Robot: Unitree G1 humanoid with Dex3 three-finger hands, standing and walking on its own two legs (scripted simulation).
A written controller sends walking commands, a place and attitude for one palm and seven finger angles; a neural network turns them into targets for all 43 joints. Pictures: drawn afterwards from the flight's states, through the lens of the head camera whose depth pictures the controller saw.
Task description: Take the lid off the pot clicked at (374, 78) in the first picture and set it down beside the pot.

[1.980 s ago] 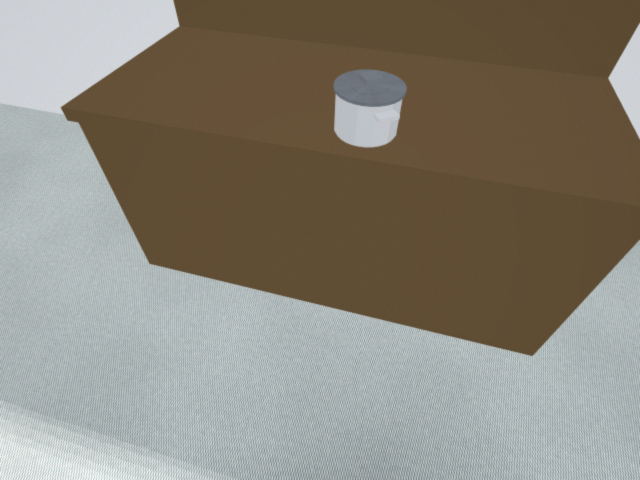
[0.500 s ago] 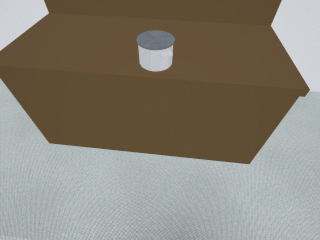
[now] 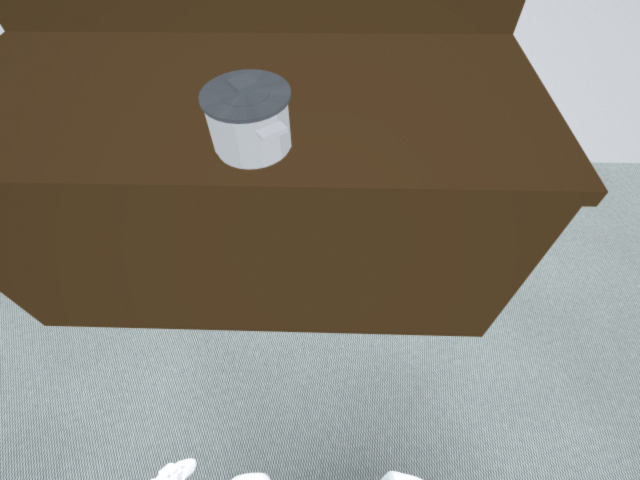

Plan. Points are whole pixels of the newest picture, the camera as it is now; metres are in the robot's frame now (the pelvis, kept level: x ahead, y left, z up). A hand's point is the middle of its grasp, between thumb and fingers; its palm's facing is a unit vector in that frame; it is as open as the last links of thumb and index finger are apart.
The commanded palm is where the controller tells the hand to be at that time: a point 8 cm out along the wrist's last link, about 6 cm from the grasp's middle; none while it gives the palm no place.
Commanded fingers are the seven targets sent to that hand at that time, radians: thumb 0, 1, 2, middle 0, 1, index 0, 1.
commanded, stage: take the last steps up to it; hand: left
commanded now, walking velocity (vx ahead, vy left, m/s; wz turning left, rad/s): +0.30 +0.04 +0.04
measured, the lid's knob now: (243, 83) +0.74 +0.16 +0.09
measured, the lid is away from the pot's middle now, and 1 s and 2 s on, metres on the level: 0.00 0.00 0.00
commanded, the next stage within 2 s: come to a stop and stand still in 0.44 s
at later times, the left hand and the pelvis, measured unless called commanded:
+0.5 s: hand (204, 425) +0.22 +0.18 -0.14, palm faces +0.08 -0.98 -0.19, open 7.3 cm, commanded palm none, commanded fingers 0.00 0.90 0.90 -0.20 -0.30 -0.20 -0.30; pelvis +0.17 +0.00 +0.02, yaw +1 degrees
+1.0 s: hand (191, 409) +0.25 +0.22 -0.18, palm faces +0.11 -0.97 -0.21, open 7.3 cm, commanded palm none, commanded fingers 0.00 0.90 0.90 -0.20 -0.30 -0.20 -0.30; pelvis +0.23 +0.02 +0.01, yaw +1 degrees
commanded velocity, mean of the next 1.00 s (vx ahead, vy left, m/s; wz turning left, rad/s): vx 0.03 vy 0.02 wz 0.00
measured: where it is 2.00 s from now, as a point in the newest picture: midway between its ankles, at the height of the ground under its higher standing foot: (323, 479)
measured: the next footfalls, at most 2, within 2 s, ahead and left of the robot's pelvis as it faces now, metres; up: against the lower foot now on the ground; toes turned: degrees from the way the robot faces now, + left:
left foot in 0.20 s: +0.18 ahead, +0.12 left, +0.00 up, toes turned +8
right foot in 0.56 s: +0.30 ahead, -0.13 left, +0.00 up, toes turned -4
